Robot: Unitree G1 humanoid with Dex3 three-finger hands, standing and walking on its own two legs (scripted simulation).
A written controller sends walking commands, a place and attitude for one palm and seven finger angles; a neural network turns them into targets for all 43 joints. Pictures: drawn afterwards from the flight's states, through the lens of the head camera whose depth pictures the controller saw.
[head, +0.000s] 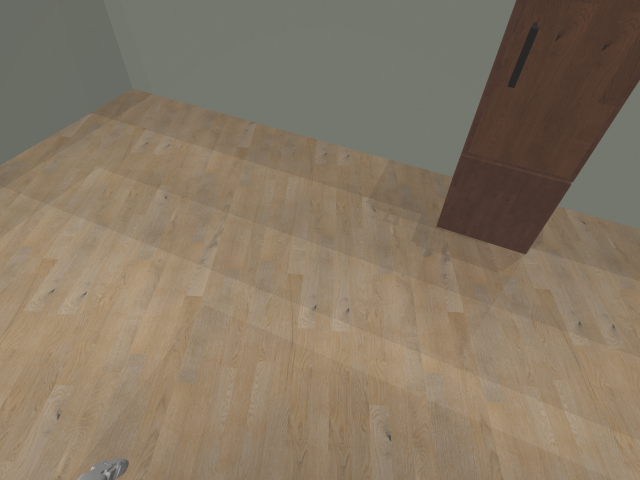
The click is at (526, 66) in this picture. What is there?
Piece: cupboard door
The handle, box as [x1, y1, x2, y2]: [508, 22, 538, 87]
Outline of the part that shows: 534,22 530,28 508,83 508,86 514,87 538,29 536,23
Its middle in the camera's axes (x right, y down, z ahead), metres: +0.60 -0.54 +1.14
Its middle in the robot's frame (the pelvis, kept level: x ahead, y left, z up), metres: +1.25 -0.54 +0.03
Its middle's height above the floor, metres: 0.80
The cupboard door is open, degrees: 0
